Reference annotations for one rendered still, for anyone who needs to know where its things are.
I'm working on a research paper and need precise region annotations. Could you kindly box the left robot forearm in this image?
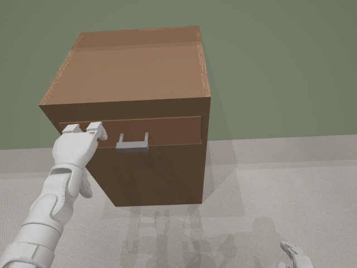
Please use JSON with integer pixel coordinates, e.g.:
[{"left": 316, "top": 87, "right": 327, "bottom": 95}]
[{"left": 0, "top": 164, "right": 84, "bottom": 268}]

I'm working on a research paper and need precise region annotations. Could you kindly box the handle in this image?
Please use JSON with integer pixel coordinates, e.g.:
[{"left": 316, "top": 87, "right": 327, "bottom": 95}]
[{"left": 116, "top": 132, "right": 149, "bottom": 153}]

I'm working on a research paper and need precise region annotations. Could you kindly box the cabinet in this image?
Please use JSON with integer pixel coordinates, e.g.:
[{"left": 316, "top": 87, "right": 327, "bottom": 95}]
[{"left": 38, "top": 26, "right": 211, "bottom": 207}]

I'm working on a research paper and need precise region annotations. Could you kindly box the drawer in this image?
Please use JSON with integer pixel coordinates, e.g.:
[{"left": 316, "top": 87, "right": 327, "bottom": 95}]
[{"left": 60, "top": 116, "right": 201, "bottom": 147}]

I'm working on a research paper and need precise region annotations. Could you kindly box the left robot hand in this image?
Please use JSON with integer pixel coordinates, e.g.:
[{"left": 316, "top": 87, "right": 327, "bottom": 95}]
[{"left": 52, "top": 122, "right": 108, "bottom": 198}]

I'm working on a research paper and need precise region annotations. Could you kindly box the right robot hand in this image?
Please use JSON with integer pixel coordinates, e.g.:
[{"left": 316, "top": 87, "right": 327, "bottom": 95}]
[{"left": 278, "top": 241, "right": 314, "bottom": 268}]

